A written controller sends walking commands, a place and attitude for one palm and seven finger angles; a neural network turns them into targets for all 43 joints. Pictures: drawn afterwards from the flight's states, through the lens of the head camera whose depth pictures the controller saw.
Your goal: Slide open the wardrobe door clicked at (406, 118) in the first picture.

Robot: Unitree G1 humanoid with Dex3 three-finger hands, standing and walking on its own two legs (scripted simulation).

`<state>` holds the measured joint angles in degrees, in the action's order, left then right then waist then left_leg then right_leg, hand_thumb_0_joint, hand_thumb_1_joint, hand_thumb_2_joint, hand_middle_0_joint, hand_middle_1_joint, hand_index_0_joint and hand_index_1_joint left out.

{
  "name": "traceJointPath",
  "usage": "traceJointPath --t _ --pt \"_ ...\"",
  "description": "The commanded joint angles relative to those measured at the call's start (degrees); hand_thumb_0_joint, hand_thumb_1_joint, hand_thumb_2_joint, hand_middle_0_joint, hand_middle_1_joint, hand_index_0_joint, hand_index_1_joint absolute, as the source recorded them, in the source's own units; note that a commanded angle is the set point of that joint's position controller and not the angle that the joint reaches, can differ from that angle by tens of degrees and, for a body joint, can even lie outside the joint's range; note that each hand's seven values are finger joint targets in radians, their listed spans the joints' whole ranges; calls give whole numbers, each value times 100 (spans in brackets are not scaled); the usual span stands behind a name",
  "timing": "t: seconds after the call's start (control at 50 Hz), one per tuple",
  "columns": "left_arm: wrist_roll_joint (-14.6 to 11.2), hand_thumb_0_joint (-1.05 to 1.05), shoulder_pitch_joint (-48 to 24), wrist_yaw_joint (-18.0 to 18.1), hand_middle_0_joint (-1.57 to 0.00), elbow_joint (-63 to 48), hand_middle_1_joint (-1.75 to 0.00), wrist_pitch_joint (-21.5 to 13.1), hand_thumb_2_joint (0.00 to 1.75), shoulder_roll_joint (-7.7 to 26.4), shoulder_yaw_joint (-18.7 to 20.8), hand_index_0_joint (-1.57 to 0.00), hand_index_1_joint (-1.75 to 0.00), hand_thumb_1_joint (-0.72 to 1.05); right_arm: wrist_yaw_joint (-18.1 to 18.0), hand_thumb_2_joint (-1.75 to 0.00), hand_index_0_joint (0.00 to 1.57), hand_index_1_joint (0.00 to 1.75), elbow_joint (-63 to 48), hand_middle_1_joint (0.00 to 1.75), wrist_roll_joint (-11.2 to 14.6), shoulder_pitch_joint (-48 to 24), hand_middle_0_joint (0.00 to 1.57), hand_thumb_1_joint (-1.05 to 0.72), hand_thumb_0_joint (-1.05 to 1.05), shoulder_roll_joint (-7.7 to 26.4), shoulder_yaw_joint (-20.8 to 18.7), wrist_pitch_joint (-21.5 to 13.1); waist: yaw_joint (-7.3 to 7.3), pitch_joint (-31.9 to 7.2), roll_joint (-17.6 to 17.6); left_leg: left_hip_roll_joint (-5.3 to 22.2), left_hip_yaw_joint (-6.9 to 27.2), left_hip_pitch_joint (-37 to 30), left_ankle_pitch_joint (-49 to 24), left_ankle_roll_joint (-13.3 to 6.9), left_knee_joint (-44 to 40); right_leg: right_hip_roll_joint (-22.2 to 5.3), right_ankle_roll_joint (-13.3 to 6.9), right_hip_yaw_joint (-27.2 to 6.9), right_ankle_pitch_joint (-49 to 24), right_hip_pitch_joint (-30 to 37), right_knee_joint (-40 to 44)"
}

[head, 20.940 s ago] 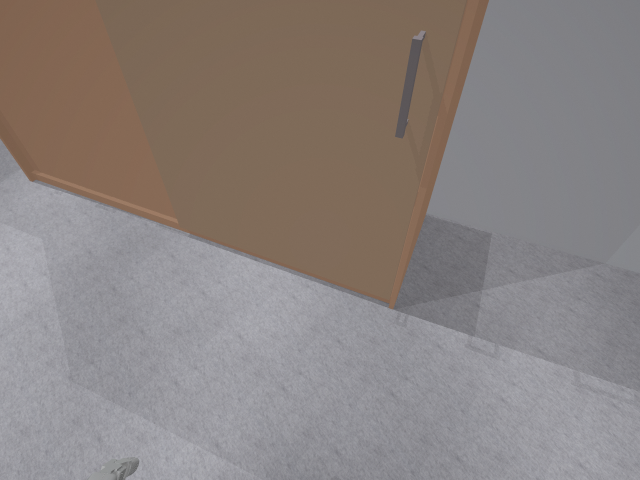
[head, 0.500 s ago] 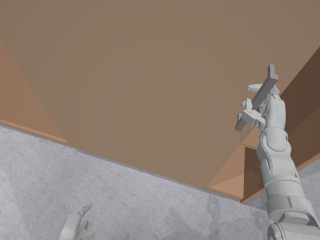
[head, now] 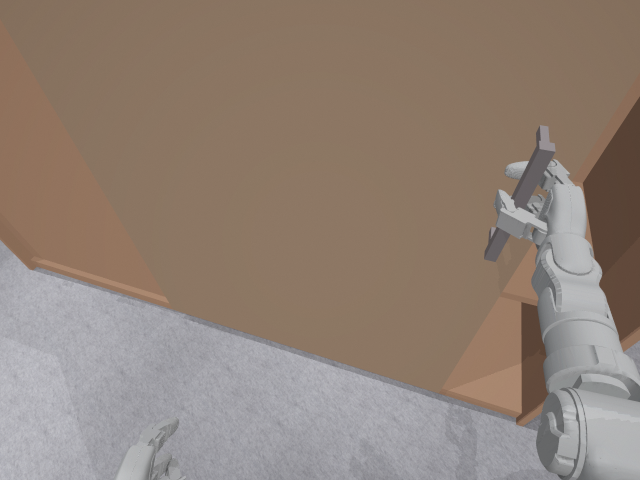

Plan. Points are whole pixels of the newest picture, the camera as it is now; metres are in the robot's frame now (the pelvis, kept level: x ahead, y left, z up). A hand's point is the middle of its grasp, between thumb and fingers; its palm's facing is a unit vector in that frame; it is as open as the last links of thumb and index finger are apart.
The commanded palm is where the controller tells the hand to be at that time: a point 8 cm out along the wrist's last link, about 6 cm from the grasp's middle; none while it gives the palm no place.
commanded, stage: loosen the grip on the handle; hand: right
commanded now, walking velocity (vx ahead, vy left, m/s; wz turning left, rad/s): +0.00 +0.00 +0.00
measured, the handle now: (514, 200) +0.49 -0.22 +0.09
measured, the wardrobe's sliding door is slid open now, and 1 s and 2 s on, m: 0.23 0.23 0.23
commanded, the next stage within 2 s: slip the hand off the handle in 0.46 s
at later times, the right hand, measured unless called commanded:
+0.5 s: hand (504, 219) +0.45 -0.19 +0.10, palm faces +0.19 +0.97 -0.16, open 14.1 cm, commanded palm +0.40 -0.24 +0.11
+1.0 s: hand (539, 230) +0.44 -0.24 +0.09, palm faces +0.24 +0.96 -0.17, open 14.0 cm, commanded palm +0.40 -0.30 +0.10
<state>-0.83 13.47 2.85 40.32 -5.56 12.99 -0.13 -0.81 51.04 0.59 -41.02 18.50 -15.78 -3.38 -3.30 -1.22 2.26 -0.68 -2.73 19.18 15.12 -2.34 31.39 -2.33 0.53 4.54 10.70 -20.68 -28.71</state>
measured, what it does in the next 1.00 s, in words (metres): stands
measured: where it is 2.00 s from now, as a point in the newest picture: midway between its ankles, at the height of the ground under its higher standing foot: outside the picture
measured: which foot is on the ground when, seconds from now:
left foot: down 0.00-1.00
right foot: down 0.00-1.00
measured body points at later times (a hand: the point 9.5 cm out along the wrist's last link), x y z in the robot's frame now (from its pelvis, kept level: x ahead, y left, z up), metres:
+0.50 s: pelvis -0.01 -0.04 -0.01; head +0.01 -0.05 +0.44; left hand +0.01 +0.23 -0.12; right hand +0.43 -0.24 +0.11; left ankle +0.01 +0.09 -0.73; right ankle +0.04 -0.13 -0.73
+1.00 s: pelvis +0.01 -0.02 -0.01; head +0.03 -0.03 +0.44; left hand +0.10 +0.24 -0.11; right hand +0.42 -0.29 +0.10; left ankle +0.01 +0.09 -0.73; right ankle +0.04 -0.13 -0.73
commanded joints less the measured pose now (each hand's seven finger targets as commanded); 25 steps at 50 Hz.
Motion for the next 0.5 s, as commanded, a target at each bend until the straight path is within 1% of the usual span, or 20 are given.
traceJointPath --t 0.0,0.02,0.04,0.06,0.08,0.1,0.14,0.16,0.18,0.2,0.24,0.26,0.28,0.32,0.34,0.38,0.42,0.44,0.46,0.48 --pt "12 0 254 -73 -20 -487 -30 -252 90 903 317 -20 -30 90 -319 -49 45 140 -943 140 -254 -2270 45 -5 0 920 154 -755 -17 -1620 -1007 73 98 384 -1079 96 -287 156 -178 -177 -746 1002 -238" --pt "-9 0 242 -103 -20 -522 -30 -264 90 905 289 -20 -30 90 -407 -43 45 140 -776 140 -391 -2454 45 7 0 801 425 -838 -178 -1128 -642 71 100 762 -427 139 -364 138 -231 -232 -36 622 -186" --pt "0 0 257 -105 -20 -537 -30 -273 90 942 289 -20 -30 90 -468 -37 45 140 -605 140 -439 -2615 45 19 0 739 508 -910 -316 -876 22 95 100 895 17 178 -469 99 -287 -320 459 369 -146" --pt "-18 0 268 -89 -20 -592 -30 -300 90 1023 290 -20 -30 90 -532 -32 45 140 -427 140 -433 -2711 45 31 0 976 391 -971 -302 -851 305 108 201 936 559 216 -538 124 -300 -334 938 148 -81" --pt "-47 0 255 -67 -20 -632 -30 -322 90 1058 272 -20 -30 90 -595 -26 44 138 -293 138 -346 -2780 44 43 0 1158 247 -1014 -266 -983 517 112 275 864 961 229 -569 160 -301 -343 1189 11 -65" --pt "-58 0 227 -44 -20 -678 -30 -357 90 1067 263 -20 -30 90 -622 -20 42 137 -323 137 -280 -2920 42 55 0 1185 230 -1058 -236 -1194 467 115 344 797 1167 236 -574 203 -298 -296 1266 -9 -91" --pt "-62 0 317 -18 -20 -634 -30 -407 90 1065 260 -20 -30 90 -600 -20 40 133 -278 133 -186 -3139 40 55 0 1160 226 -1136 -215 -1514 199 103 345 770 1119 207 -455 198 -271 -323 1367 100 -108" --pt "-70 0 361 -21 -20 -632 -30 -431 90 1047 250 -20 -30 90 -587 -20 38 132 -300 132 -195 -3279 38 55 0 1033 394 -1144 -224 -1649 -62 82 327 823 1116 194 -378 202 -250 -364 1505 168 -93" --pt "-63 0 412 -24 -20 -587 -30 -468 90 1035 246 -20 -30 90 -612 -20 37 130 -307 130 -179 -3511 37 55 0 868 521 -1159 -299 -1631 -179 58 285 972 1076 185 -317 193 -243 -432 1640 243 -96" --pt "-45 0 471 -30 -20 -552 -30 -500 90 1049 260 -20 -30 90 -648 -20 36 128 -327 128 -208 -3546 36 55 0 895 485 -1190 -259 -1677 -308 46 251 1042 1047 168 -245 173 -223 -501 1755 272 -86" --pt "-15 0 531 -30 -20 -509 -30 -526 90 1075 260 -20 -30 90 -773 -20 33 125 -391 125 -260 -3658 33 55 0 960 463 -1248 -309 -1674 -356 33 210 1157 970 153 -155 145 -219 -629 1899 251 -91" --pt "13 0 571 -31 -20 -567 -30 -523 90 1137 309 -20 -30 90 -830 -20 32 123 -649 123 -289 -3310 32 55 0 1615 -133 -1304 2 -2116 -488 41 244 809 941 124 -117 148 -213 -616 1759 318 -58" --pt "5 0 503 -23 -20 -648 -30 -516 90 1084 276 -20 -30 90 -846 -20 30 122 -843 122 -300 -3223 30 55 0 1460 55 -1330 -31 -2248 -624 26 221 728 835 114 -48 134 -216 -601 1659 397 -37" --pt "29 0 516 -29 -20 -596 -30 -551 90 1044 262 -20 -30 90 -916 -20 28 118 -871 118 -252 -3201 28 55 0 1075 260 -1345 -86 -1923 -581 -9 137 911 712 105 -20 80 -205 -675 1646 434 -9" --pt "43 0 547 -33 -20 -578 -30 -541 90 1084 269 -20 -30 90 -947 -20 26 117 -866 117 -245 -3035 26 55 0 1199 150 -1335 -84 -1842 -260 -21 127 855 641 108 -32 43 -231 -733 1557 346 -4" --pt "34 0 594 -19 -20 -604 -30 -529 90 1117 291 -20 -30 90 -966 -20 25 115 -956 115 -237 -2754 25 55 0 1273 79 -1273 -4 -1836 -392 -25 134 740 467 98 -28 33 -217 -660 1216 380 -19" --pt "33 0 629 -27 -20 -581 -30 -523 90 1109 300 -20 -30 90 -963 -20 25 115 -1133 115 -238 -2818 25 55 0 988 317 -1179 -87 -1787 -532 -38 82 898 270 98 11 -5 -198 -708 991 594 -29" --pt "43 0 686 -26 -20 -560 -30 -508 90 1121 298 -20 -30 90 -952 -20 25 115 -1087 115 -231 -2751 25 55 0 1035 285 -1124 -90 -1727 -358 -44 73 859 189 93 5 -23 -203 -758 918 553 -38" --pt "26 0 690 -25 -20 -559 -30 -500 90 1134 309 -20 -30 90 -948 -20 25 115 -1115 115 -217 -2681 25 55 0 1080 229 -1084 -71 -1703 -450 -41 93 851 130 93 -26 -18 -204 -722 790 586 -51" --pt "32 0 717 -26 -20 -542 -30 -488 90 1126 317 -20 -30 90 -937 -20 25 115 -1257 115 -197 -2710 25 55 0 1001 289 -1062 -99 -1771 -474 -50 65 836 -14 88 6 -34 -185 -747 567 727 -61"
